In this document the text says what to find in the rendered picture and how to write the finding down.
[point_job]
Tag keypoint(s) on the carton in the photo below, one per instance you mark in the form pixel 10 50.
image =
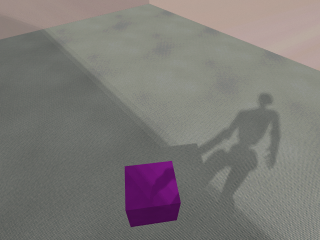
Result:
pixel 151 193

